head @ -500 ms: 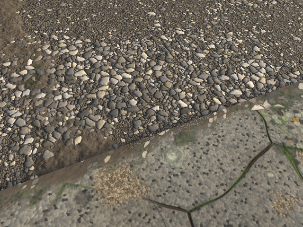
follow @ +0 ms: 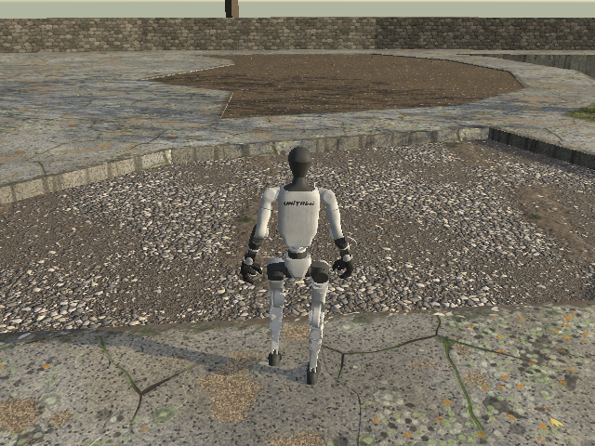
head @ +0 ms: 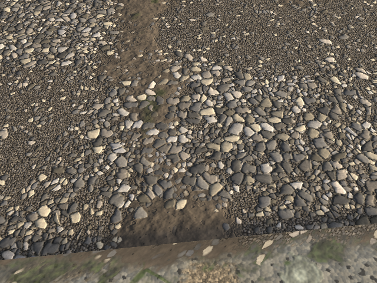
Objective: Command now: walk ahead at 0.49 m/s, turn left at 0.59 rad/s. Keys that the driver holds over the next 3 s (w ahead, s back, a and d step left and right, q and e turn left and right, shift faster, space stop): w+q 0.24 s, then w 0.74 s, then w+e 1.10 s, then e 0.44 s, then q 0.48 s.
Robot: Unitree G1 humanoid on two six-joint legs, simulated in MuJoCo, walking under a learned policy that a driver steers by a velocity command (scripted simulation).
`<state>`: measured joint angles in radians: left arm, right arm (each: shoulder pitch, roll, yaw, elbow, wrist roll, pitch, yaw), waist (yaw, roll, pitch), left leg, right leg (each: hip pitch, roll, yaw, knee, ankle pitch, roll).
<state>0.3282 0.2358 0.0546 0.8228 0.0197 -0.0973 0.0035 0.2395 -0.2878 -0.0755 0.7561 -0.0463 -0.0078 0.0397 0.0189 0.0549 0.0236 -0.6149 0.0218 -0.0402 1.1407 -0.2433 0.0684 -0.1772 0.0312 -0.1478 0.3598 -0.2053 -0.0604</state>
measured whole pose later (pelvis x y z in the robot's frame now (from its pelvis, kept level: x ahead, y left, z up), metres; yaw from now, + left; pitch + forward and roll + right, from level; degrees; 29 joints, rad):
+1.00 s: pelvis +0.51 +0.08 -0.01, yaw +14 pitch -1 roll +0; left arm 0.40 0.25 0.04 0.87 0.01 -0.06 -0.02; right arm 0.30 -0.26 -0.06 0.90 -0.02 -0.02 0.01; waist 0.01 0.03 0.02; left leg -0.44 -0.02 -0.08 1.11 -0.32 0.08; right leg -0.15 0.08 -0.08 0.45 -0.28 -0.11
